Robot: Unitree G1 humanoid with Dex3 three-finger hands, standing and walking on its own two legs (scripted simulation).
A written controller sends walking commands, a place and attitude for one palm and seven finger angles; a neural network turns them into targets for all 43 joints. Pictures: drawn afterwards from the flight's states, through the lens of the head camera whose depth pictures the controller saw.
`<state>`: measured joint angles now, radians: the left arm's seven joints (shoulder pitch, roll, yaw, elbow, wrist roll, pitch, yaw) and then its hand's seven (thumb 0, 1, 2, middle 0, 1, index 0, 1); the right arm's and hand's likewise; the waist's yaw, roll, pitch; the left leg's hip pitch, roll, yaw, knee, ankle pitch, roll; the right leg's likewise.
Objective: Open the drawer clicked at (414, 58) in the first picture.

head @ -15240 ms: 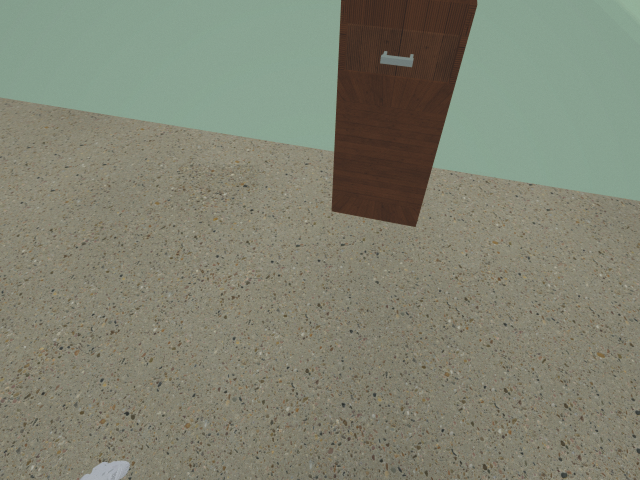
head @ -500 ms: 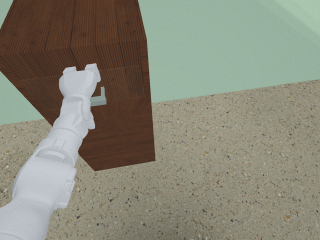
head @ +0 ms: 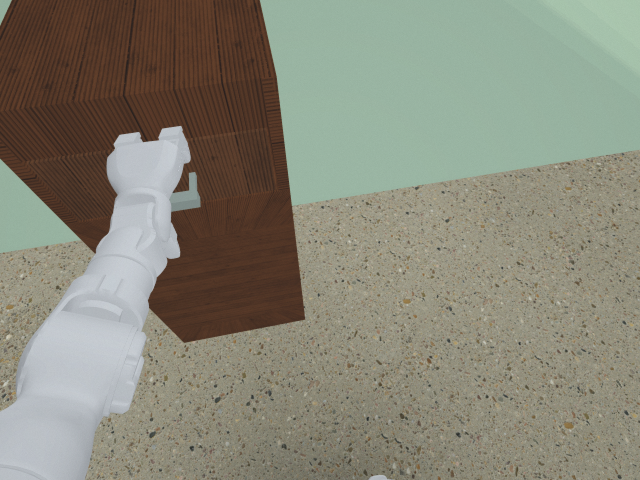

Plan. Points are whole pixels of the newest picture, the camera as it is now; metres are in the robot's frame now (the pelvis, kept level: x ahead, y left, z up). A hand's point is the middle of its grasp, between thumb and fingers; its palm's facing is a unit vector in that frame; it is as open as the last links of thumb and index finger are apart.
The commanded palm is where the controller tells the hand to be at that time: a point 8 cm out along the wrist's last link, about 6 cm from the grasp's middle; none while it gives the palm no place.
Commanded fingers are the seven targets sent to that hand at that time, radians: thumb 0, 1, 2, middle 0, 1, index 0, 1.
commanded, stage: re-aim the fingers above the handle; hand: left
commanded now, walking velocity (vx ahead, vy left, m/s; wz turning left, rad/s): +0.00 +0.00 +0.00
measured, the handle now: (166, 193) +0.55 +0.20 -0.01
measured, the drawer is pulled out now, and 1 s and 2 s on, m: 0.00 0.00 0.00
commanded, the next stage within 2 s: lower the fingers behind the handle in 1.50 s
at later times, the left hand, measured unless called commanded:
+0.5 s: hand (167, 191) +0.50 +0.18 +0.04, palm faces -0.03 -0.02 -1.00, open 13.8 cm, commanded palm +0.49 +0.19 +0.09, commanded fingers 0.00 -0.50 0.30 -0.30 -1.20 -0.30 -1.20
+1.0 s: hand (163, 193) +0.50 +0.19 +0.04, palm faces -0.03 -0.03 -1.00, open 13.8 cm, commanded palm +0.48 +0.19 +0.09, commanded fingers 0.00 -0.50 0.30 -0.30 -1.20 -0.30 -1.20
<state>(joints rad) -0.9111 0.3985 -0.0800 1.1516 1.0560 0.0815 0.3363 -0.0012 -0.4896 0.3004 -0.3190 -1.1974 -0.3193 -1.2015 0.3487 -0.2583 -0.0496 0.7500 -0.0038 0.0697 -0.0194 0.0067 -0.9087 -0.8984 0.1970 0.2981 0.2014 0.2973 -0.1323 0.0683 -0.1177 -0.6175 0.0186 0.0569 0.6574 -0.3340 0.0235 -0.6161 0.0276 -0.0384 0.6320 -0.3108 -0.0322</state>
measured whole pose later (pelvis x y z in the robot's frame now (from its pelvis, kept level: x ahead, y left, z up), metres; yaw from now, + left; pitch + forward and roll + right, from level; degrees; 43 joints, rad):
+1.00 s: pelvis +0.00 +0.01 +0.00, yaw +0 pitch +18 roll -1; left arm -0.94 0.39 -0.08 1.16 1.07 0.09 0.35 0.00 -0.49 0.30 -0.33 -1.21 -0.32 -1.20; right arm 0.36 -0.25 -0.05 0.75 -0.01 0.05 -0.01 0.01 -0.91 -0.90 0.20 0.30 0.20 0.30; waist -0.14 0.06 -0.13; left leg -0.66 0.01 0.06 0.68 -0.34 0.04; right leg -0.65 0.02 -0.03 0.64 -0.31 -0.02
